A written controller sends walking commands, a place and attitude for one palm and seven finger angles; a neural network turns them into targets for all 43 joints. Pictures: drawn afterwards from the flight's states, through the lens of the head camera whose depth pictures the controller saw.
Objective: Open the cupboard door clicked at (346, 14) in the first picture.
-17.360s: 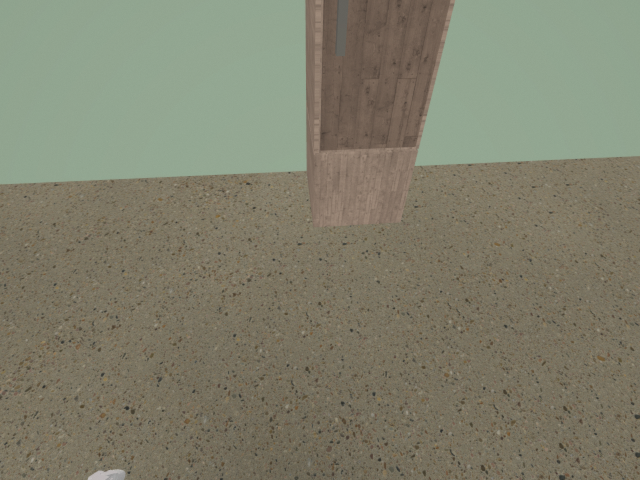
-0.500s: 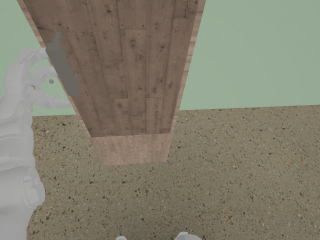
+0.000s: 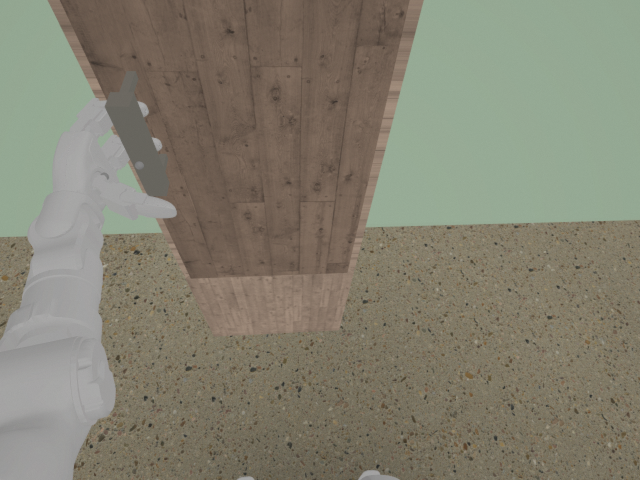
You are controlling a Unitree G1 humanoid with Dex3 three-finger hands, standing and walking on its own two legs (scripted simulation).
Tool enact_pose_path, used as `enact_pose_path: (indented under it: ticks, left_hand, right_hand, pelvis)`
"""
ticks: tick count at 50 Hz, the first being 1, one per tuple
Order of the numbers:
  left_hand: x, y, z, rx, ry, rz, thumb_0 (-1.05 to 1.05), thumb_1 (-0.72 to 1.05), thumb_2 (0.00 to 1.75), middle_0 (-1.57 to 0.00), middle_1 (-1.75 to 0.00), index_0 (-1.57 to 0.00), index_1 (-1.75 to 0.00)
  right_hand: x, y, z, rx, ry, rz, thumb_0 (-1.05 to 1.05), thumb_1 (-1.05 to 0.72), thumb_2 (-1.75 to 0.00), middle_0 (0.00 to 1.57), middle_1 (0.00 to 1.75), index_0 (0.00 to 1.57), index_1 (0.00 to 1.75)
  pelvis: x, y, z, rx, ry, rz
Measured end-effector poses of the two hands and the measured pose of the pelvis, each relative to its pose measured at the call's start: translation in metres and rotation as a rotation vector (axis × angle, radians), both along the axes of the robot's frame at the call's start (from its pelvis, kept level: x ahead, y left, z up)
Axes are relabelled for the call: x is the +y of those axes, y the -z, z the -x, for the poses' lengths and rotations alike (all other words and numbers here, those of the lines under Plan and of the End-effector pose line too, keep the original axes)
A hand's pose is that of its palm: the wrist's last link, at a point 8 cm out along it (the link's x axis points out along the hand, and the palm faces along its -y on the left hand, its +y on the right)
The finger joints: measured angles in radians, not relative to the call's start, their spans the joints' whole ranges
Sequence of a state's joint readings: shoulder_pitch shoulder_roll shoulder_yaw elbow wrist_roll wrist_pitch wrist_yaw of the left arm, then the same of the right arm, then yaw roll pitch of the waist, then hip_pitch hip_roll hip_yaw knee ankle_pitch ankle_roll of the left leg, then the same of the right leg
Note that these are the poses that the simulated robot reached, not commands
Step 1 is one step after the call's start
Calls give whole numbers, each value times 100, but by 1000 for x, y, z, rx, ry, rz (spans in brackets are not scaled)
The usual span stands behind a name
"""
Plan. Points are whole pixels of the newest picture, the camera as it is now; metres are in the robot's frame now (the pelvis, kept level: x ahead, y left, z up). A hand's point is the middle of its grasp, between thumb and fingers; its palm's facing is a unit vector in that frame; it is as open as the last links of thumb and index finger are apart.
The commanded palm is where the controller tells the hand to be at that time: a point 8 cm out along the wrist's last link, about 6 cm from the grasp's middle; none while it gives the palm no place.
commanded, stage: slide the fingers in behind the handle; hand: left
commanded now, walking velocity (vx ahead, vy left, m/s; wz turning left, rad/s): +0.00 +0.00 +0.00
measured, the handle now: (145, 137) +0.52 +0.21 +0.12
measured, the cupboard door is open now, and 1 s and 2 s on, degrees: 0 0 12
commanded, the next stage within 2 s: close the thumb around the handle in 0.68 s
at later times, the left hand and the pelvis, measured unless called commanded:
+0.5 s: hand (154, 173) +0.45 +0.19 +0.12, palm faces +0.05 -1.00 +0.00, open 14.1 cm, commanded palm +0.43 +0.24 +0.12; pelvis -0.01 +0.00 +0.00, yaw +0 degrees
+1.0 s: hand (155, 169) +0.46 +0.19 +0.12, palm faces +0.04 -1.00 +0.00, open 12.7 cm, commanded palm +0.44 +0.24 +0.12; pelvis -0.01 +0.00 +0.00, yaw +0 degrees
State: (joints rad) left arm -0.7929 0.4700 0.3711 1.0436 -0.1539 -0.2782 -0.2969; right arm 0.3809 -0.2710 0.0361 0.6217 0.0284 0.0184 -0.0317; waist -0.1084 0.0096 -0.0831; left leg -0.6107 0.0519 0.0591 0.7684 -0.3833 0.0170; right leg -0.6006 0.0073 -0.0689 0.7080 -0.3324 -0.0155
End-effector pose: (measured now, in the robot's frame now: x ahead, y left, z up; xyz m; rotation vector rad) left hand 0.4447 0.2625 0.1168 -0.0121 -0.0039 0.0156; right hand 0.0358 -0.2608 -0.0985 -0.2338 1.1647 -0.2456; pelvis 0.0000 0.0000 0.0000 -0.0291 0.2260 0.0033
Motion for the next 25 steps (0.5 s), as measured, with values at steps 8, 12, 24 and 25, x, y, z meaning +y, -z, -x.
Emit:
enact_pose_path:
  ticks: [8, 12, 24, 25]
  left_hand:
    - [-11, 0, 6, 4, -10, -4, -2, -50, 30, -30, -120, -30, -120]
    - [-16, 0, 10, 3, -16, -4, -2, -50, 30, -30, -120, -30, -120]
    - [-21, -2, 16, 3, -33, -10, -2, -50, 30, -27, -120, -27, -119]
    - [-21, -2, 16, 2, -32, -10, -2, -50, 30, -27, -120, -27, -119]
  right_hand:
    - [5, 2, -2, -19, 3, -24, 0, -90, -90, 21, 30, 20, 30]
    - [6, 2, -3, -28, -1, -31, 0, -90, -90, 21, 30, 20, 30]
    - [2, 3, -1, -50, -7, -28, 0, -90, -90, 21, 30, 20, 30]
    - [1, 3, 0, -50, -5, -26, 0, -90, -90, 21, 30, 20, 30]
  pelvis:
    - [0, -1, -1, -18, 3, -3]
    - [0, -2, 1, -27, 1, -4]
    - [-3, -2, 8, -41, 1, -9]
    - [-3, -2, 8, -41, 2, -9]
